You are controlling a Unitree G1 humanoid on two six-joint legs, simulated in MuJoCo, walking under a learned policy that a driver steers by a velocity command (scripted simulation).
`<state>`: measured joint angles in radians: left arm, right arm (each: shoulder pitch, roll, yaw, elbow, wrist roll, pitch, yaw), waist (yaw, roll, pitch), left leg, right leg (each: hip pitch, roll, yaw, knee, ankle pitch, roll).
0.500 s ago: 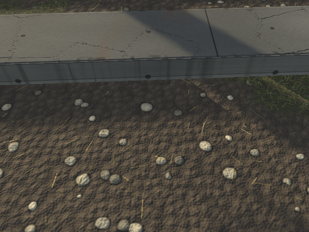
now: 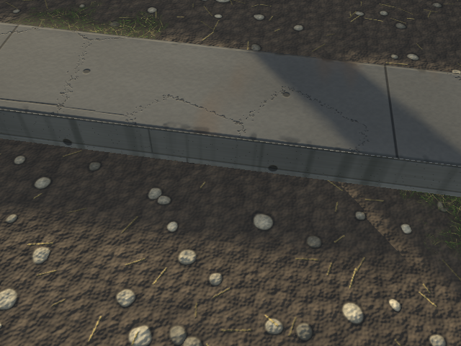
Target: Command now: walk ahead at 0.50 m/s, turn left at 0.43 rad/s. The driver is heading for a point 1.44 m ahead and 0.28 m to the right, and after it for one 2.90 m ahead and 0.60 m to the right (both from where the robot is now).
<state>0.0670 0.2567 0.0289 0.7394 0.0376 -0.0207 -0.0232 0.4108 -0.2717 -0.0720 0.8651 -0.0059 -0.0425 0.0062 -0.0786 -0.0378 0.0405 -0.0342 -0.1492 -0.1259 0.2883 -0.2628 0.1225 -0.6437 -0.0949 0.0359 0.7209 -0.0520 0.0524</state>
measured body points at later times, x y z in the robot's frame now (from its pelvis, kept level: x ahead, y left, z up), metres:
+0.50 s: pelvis +0.27 -0.04 +0.00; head +0.30 -0.05 +0.45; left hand +0.22 +0.22 -0.13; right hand +0.46 -0.26 -0.11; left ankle +0.39 +0.11 -0.70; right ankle +0.21 -0.13 -0.74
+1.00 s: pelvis +0.52 +0.02 +0.00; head +0.55 +0.03 +0.45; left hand +0.66 +0.27 -0.13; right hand +0.50 -0.24 -0.13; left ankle +0.46 +0.09 -0.74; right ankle +0.64 -0.13 -0.68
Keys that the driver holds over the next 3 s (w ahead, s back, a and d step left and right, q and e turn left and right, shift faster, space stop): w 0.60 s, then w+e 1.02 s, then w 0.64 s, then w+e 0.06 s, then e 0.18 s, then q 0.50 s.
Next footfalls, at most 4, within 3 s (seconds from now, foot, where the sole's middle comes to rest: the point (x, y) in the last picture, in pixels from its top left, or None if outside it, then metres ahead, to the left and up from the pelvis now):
0.14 right None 0.25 -0.13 -0.78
0.66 left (184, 334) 0.50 0.10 -0.78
1.20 right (243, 247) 0.77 -0.09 -0.78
1.92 left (215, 96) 1.31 -0.03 -0.62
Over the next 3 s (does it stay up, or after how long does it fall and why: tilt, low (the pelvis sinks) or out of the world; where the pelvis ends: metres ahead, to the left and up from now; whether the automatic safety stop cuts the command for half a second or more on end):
stays up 1.50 -0.15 0.15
